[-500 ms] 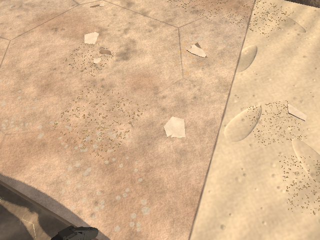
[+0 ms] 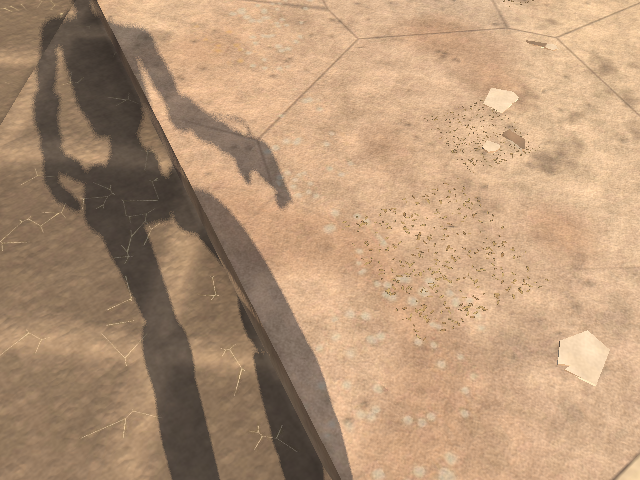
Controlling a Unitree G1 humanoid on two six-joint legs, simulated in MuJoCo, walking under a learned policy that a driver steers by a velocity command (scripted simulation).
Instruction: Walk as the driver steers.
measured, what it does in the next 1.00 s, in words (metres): steps on the spot, turning right: right foot, then left foot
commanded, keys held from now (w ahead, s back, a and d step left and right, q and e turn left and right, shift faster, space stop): q+shift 0.20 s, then e+shift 0.80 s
